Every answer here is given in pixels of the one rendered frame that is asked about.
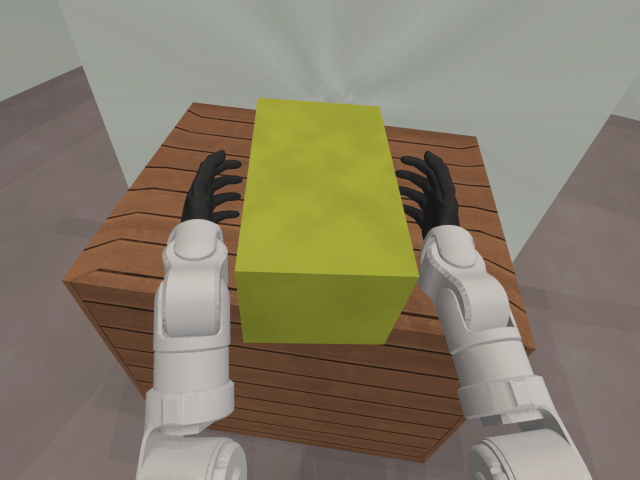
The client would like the robot right forearm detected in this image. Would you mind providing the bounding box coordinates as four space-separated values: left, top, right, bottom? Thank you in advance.
418 225 592 480

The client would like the robot right hand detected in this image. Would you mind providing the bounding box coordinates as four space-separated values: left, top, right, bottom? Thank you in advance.
395 151 460 240

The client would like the robot left hand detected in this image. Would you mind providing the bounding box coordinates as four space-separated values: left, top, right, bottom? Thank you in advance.
181 150 243 223

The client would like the robot left forearm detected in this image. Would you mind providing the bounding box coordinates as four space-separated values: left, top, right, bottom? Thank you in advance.
135 219 234 480

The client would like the robot left upper arm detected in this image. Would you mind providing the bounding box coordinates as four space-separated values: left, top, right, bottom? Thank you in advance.
138 437 247 480

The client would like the robot right upper arm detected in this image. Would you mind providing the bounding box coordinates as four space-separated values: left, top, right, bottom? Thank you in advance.
467 429 590 480

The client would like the carton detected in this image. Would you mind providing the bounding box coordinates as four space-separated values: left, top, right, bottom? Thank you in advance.
235 98 419 345

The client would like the pedestal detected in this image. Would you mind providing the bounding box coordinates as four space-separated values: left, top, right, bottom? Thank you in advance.
62 102 536 463

